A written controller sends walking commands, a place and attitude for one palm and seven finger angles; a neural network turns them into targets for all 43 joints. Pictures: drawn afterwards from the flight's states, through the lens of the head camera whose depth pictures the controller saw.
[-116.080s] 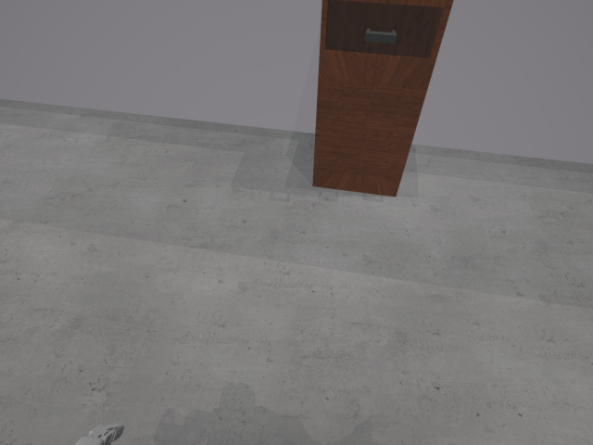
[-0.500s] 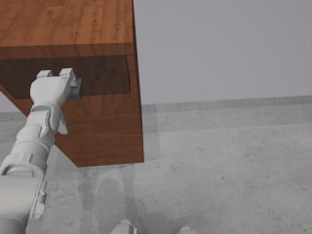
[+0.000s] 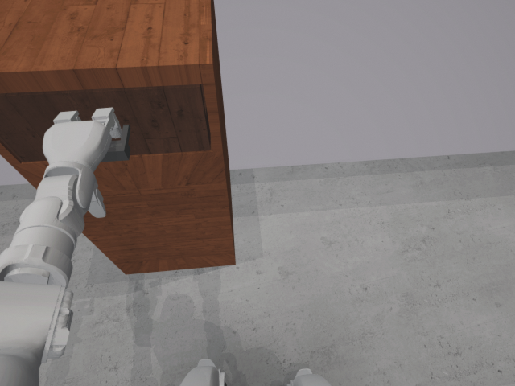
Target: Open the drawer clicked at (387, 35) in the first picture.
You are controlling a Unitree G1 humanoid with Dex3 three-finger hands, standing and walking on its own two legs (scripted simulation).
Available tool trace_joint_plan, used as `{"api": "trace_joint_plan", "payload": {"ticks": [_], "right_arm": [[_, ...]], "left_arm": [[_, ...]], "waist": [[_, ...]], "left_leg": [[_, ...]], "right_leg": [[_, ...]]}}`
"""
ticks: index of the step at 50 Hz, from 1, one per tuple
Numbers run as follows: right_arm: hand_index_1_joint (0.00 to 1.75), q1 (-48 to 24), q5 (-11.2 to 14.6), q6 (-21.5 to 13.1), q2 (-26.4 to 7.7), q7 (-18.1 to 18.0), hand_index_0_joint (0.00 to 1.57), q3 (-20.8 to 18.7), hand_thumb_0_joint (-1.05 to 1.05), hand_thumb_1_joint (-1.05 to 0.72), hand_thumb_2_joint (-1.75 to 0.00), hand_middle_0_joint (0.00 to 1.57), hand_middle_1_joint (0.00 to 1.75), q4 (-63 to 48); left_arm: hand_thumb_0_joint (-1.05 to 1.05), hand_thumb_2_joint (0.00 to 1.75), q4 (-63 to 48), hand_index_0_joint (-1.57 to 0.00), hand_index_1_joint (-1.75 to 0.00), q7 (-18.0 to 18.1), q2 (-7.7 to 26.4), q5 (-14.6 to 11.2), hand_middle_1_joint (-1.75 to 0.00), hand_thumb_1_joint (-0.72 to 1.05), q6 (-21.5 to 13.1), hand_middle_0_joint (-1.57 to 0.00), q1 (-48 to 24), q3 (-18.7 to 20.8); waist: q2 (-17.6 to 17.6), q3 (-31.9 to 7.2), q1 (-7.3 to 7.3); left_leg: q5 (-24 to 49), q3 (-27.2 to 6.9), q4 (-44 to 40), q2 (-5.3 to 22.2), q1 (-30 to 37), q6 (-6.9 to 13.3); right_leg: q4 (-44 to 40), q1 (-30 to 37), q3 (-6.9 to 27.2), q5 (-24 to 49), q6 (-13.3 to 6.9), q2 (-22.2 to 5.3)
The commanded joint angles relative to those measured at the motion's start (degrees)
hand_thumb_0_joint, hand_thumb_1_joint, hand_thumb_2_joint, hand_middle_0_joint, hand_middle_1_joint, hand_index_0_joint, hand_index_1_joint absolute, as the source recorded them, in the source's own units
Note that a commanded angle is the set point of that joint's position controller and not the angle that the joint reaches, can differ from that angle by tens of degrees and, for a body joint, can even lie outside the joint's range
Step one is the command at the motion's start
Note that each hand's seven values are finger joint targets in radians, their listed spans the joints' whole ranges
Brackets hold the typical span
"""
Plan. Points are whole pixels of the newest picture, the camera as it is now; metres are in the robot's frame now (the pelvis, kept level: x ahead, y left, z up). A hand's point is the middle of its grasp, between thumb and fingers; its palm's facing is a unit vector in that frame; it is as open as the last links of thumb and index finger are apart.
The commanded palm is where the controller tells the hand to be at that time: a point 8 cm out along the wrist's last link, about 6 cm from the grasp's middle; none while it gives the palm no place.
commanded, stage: lift the fingers back up to retry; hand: left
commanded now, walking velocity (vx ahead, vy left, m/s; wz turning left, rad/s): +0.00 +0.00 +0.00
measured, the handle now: (99, 141) +0.51 +0.28 +0.04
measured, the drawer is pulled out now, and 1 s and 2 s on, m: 0.00 0.00 0.00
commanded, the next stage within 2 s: re-aim the fingers above the handle in 0.86 s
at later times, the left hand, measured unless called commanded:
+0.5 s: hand (94, 145) +0.47 +0.26 +0.08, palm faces +0.03 -0.01 -1.00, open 13.8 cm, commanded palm +0.45 +0.26 +0.14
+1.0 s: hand (89, 147) +0.46 +0.26 +0.10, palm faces -0.09 -0.02 -1.00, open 13.8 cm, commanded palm +0.44 +0.26 +0.17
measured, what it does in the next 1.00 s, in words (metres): stands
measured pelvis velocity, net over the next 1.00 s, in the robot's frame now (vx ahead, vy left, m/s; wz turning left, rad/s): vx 0.03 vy -0.01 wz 0.02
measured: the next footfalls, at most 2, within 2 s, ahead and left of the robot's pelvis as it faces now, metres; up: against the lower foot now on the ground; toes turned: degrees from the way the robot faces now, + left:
none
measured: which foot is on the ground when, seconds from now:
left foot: down 0.00-1.00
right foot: down 0.00-1.00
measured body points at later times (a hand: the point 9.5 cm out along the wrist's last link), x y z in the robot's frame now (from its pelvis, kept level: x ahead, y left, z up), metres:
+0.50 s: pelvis +0.01 +0.00 +0.01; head +0.08 +0.00 +0.46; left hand +0.46 +0.25 +0.14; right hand +0.05 -0.27 -0.12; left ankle +0.04 +0.12 -0.69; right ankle +0.00 -0.13 -0.69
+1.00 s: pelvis +0.03 -0.01 +0.03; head +0.09 -0.02 +0.47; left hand +0.46 +0.25 +0.15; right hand +0.12 -0.29 -0.10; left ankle +0.04 +0.12 -0.69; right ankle +0.00 -0.13 -0.69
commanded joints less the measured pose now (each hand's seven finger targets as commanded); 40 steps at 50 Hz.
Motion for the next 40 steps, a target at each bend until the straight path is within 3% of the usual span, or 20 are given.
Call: {"api": "trace_joint_plan", "payload": {"ticks": [1,3,6,8,9,13,15,16,20,24,26,28,29,31,34,35,36,37,38,40], "right_arm": [[0.30,5.33,-0.27,-1.21,-9.11,-0.87,0.20,-3.45,0.00,-0.90,-0.90,0.20,0.30,-4.03],[0.30,5.30,-0.18,-1.27,-8.87,-0.73,0.20,-3.57,0.00,-0.90,-0.90,0.20,0.30,-4.04],[0.30,5.18,-0.34,-1.20,-9.04,-0.91,0.20,-3.55,0.00,-0.90,-0.90,0.20,0.30,-4.08],[0.30,4.93,-0.20,-1.19,-8.86,-1.14,0.20,-3.63,0.00,-0.90,-0.90,0.20,0.30,-4.00],[0.30,4.66,-0.19,-1.31,-8.51,-1.18,0.20,-3.52,0.00,-0.90,-0.90,0.20,0.30,-4.47],[0.30,4.15,-0.09,-1.98,-8.33,-1.57,0.20,-3.67,0.00,-0.90,-0.90,0.20,0.30,-4.02],[0.30,3.83,-0.15,-2.45,-8.22,-1.62,0.20,-3.71,0.00,-0.90,-0.90,0.20,0.30,-4.29],[0.30,3.73,-0.36,-2.53,-8.35,-1.77,0.20,-3.68,0.00,-0.90,-0.90,0.20,0.30,-4.21],[0.30,3.00,-0.32,-3.29,-7.99,-1.81,0.20,-3.91,0.00,-0.90,-0.90,0.20,0.30,-4.28],[0.30,2.33,-0.14,-3.11,-7.93,-1.24,0.20,-3.56,0.00,-0.90,-0.90,0.20,0.30,-3.93],[0.30,1.84,-0.05,-2.64,-8.41,-0.94,0.20,-3.36,0.00,-0.90,-0.90,0.20,0.30,-3.71],[0.30,1.24,0.26,-2.11,-8.53,-0.85,0.20,-3.16,0.00,-0.90,-0.90,0.20,0.30,-3.99],[0.30,0.87,0.42,-2.03,-8.40,-0.81,0.20,-2.95,0.00,-0.90,-0.90,0.20,0.30,-4.78],[0.30,0.39,0.29,-1.92,-8.61,-1.17,0.20,-3.20,0.00,-0.90,-0.90,0.20,0.30,-5.09],[0.30,-0.48,0.40,-1.91,-8.25,-1.45,0.20,-3.17,0.00,-0.90,-0.90,0.20,0.30,-6.06],[0.30,-0.70,0.47,-1.84,-8.12,-1.53,0.20,-3.26,0.00,-0.90,-0.90,0.20,0.30,-6.15],[0.30,-0.45,0.42,-1.73,-8.43,-1.47,0.20,-3.17,0.00,-0.90,-0.90,0.20,0.30,-6.09],[0.30,-0.79,0.68,-1.69,-8.04,-1.35,0.20,-3.13,0.00,-0.90,-0.90,0.20,0.30,-6.23],[0.30,-0.88,0.70,-1.65,-8.39,-1.18,0.20,-3.20,0.00,-0.90,-0.90,0.20,0.30,-6.04],[0.30,-0.98,0.72,-1.42,-8.53,-1.05,0.20,-3.28,0.00,-0.90,-0.90,0.20,0.30,-6.17]], "left_arm": [[0.00,0.30,-5.51,-0.30,-1.20,-0.27,13.64,0.17,-1.20,-0.50,1.74,-0.30,-19.80,2.48],[0.00,0.30,-4.79,-0.30,-1.20,-0.07,11.56,0.05,-1.20,-0.50,2.09,-0.30,-18.55,1.18],[0.00,0.30,-6.84,-0.30,-1.20,-0.08,14.29,-0.27,-1.20,-0.50,2.34,-0.30,-20.87,3.20],[0.00,0.30,-9.00,-0.30,-1.20,0.20,16.39,-0.13,-1.20,-0.50,2.23,-0.30,-22.43,4.39],[0.00,0.30,-10.40,-0.30,-1.20,0.18,14.55,-0.31,-1.20,-0.50,2.25,-0.30,-23.20,2.87],[0.00,0.30,-13.23,-0.30,-1.20,0.33,14.57,-0.71,-1.20,-0.50,1.84,-0.30,-25.72,3.19],[0.00,0.30,-16.21,-0.30,-1.20,0.36,14.75,-1.10,-1.20,-0.50,1.42,-0.30,-26.42,3.58],[0.00,0.30,-17.82,-0.30,-1.20,0.37,16.79,-1.29,-1.20,-0.50,1.00,-0.30,-27.05,5.32],[0.00,0.30,-22.21,-0.30,-1.20,0.48,15.20,-1.77,-1.20,-0.50,0.41,-0.30,-26.50,4.65],[0.00,0.30,-19.95,-0.30,-1.20,0.20,13.83,-1.93,-1.20,-0.50,2.78,-0.30,-23.40,4.06],[0.00,0.30,-17.07,-0.30,-1.20,-0.65,16.23,-2.25,-1.20,-0.50,4.79,-0.30,-21.12,6.13],[0.00,0.30,-14.73,-0.30,-1.20,-2.01,15.99,-2.19,-1.20,-0.50,6.70,-0.30,-19.79,5.39],[0.00,0.30,-17.43,-0.30,-1.20,-2.96,15.06,-2.35,-1.20,-0.50,6.59,-0.30,-21.89,4.04],[0.00,0.30,-19.96,-0.30,-1.20,-3.99,18.09,-2.61,-1.20,-0.50,5.67,-0.30,-23.01,6.38],[0.00,0.30,-22.94,-0.30,-1.20,-5.54,18.99,-3.05,-1.20,-0.50,4.35,-0.30,-21.01,7.45],[0.00,0.30,-20.63,-0.30,-1.20,-6.07,18.19,-3.22,-1.20,-0.50,4.32,-0.30,-17.40,7.66],[0.00,0.30,-21.21,-0.30,-1.20,-6.68,18.27,-3.52,-1.20,-0.50,3.56,-0.30,-17.49,7.67],[0.00,0.30,-19.25,-0.30,-1.20,-7.22,15.08,-3.43,-1.20,-0.50,3.50,-0.30,-15.07,5.34],[0.00,0.30,-18.97,-0.30,-1.20,-7.68,14.58,-3.65,-1.20,-0.50,3.35,-0.30,-14.55,5.02],[0.00,0.30,-19.00,-0.30,-1.20,-8.55,13.45,-3.29,-1.20,-0.50,3.17,-0.30,-15.07,3.42]], "waist": [[-0.81,-15.87,-1.41],[-0.10,-15.43,-1.51],[-0.99,-17.38,-1.15],[1.58,-19.55,-0.78],[1.79,-20.42,-0.89],[2.62,-19.27,-1.49],[3.55,-21.07,-1.00],[4.00,-22.68,-0.50],[6.57,-23.10,-0.22],[5.09,-20.91,0.39],[2.69,-19.67,1.34],[1.69,-16.99,1.27],[0.99,-18.14,1.24],[0.20,-19.60,1.46],[0.37,-21.05,2.49],[-1.21,-18.88,2.52],[-1.36,-19.31,2.39],[-1.75,-16.36,2.10],[-1.94,-14.45,1.95],[-2.18,-14.06,1.65]], "left_leg": [[5.31,2.48,-5.51,-2.44,15.97,2.61],[4.99,2.57,-5.50,-2.43,16.84,2.54],[5.58,2.45,-5.76,-2.36,17.27,2.70],[6.84,2.61,-5.94,-2.39,19.20,2.62],[6.97,2.63,-6.31,-2.56,20.08,2.67],[7.72,1.89,-7.21,-2.05,23.25,2.58],[9.29,1.87,-7.60,-2.15,25.21,2.52],[11.13,1.79,-7.52,-2.10,26.00,2.50],[14.48,1.47,-8.27,-1.93,30.40,2.11],[16.61,1.94,-9.40,-2.06,29.69,2.00],[17.00,2.35,-10.41,-1.98,28.49,2.02],[16.58,2.93,-11.21,-2.08,27.53,2.06],[16.85,3.03,-11.67,-2.25,28.08,2.24],[18.44,3.15,-11.75,-2.31,29.12,2.48],[20.40,3.49,-12.09,-2.72,30.31,2.67],[20.01,3.72,-12.14,-2.83,29.62,2.77],[20.96,3.59,-12.33,-2.70,29.52,2.62],[20.63,3.81,-12.33,-2.82,29.10,2.64],[20.09,3.84,-12.44,-2.71,28.78,2.55],[18.99,3.84,-12.65,-2.76,29.04,2.51]], "right_leg": [[-8.94,2.92,-2.85,8.00,-2.55,1.99],[-9.15,2.01,-2.92,7.54,-2.51,2.11],[-9.48,4.10,-2.64,8.14,-2.45,2.00],[-9.33,5.38,-2.48,9.31,-2.44,1.98],[-9.70,5.84,-2.60,9.20,-2.29,2.08],[-10.26,5.04,-3.16,8.92,-2.49,2.28],[-10.46,6.45,-3.26,9.87,-2.52,2.30],[-10.37,7.90,-3.14,11.35,-2.68,2.27],[-10.68,7.84,-3.81,12.99,-2.83,2.53],[-11.43,9.91,-4.19,15.11,-2.73,2.51],[-12.27,13.02,-4.04,16.36,-2.95,2.32],[-12.80,13.75,-4.09,17.24,-2.75,2.15],[-13.25,14.85,-3.87,17.91,-2.48,2.01],[-13.65,17.85,-3.28,20.17,-2.63,1.81],[-13.84,20.55,-2.93,23.42,-2.35,1.63],[-14.29,20.71,-2.92,23.81,-2.30,1.65],[-14.41,21.51,-2.84,24.75,-2.39,1.52],[-14.45,19.70,-3.04,24.52,-2.24,1.58],[-14.66,18.81,-3.20,24.24,-2.29,1.56],[-14.97,18.02,-3.03,22.92,-2.23,1.45]]}}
